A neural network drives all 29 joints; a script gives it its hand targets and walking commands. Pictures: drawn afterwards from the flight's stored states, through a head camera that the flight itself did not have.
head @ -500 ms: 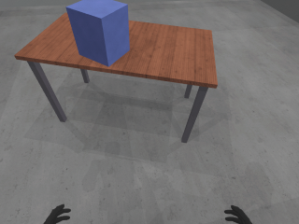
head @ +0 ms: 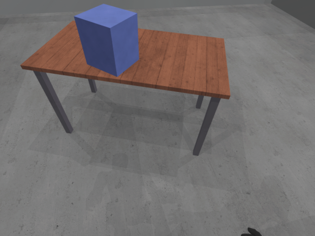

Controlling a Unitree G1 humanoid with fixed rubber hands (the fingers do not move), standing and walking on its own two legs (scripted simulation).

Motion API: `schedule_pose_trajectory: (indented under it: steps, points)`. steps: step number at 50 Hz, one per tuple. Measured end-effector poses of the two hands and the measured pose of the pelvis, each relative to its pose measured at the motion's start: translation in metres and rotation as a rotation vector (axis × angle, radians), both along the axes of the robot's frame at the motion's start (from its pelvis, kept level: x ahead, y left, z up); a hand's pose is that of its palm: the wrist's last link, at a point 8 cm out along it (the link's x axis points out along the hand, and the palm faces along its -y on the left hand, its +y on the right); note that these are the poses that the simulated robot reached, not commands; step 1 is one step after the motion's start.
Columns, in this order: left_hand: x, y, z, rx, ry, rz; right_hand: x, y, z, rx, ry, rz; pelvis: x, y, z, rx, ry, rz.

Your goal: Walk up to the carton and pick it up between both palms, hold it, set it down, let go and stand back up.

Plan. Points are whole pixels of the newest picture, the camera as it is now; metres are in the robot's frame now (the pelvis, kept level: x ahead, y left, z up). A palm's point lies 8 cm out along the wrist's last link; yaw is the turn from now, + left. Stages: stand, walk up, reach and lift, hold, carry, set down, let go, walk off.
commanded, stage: stand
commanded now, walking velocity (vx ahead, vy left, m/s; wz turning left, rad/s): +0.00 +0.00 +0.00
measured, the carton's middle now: (110, 40) +1.01 +0.22 -0.01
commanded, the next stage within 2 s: walk up in 1.64 s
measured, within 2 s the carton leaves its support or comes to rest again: neither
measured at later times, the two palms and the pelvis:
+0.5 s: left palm out of the picture +0.05 +0.27 -0.12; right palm out of the picture +0.04 -0.29 -0.12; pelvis -0.02 -0.01 +0.01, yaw +0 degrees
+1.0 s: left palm out of the picture +0.03 +0.26 -0.12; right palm out of the picture +0.02 -0.29 -0.12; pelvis -0.02 -0.02 +0.01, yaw +0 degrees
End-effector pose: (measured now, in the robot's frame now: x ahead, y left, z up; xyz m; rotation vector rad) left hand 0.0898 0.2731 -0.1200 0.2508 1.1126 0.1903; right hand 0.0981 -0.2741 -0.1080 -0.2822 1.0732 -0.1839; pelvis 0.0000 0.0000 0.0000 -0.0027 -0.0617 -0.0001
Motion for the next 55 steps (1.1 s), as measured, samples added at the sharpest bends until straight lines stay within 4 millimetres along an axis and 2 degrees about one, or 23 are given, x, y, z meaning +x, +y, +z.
schedule_pose_trajectory:
  steps: [14,32,42,55]
  points:
    - [-0.017,0.002,0.003,0.014,0.034,0.013,-0.030,-0.008,-0.003,-0.003,0.066,-0.041,-0.008,-0.002,0.005,0.003,-0.015,0.003]
    - [-0.055,-0.007,-0.002,0.004,0.113,0.032,-0.073,-0.013,-0.009,0.008,0.164,-0.065,-0.022,-0.009,0.008,0.004,-0.010,0.006]
    - [-0.061,-0.012,-0.003,-0.001,0.125,0.039,-0.080,-0.017,-0.010,0.008,0.182,-0.068,-0.023,-0.013,0.008,0.003,-0.001,0.006]
    - [-0.054,-0.016,-0.002,-0.002,0.124,0.041,-0.076,-0.018,-0.011,0.010,0.186,-0.070,-0.016,-0.017,0.008,0.001,0.008,0.004]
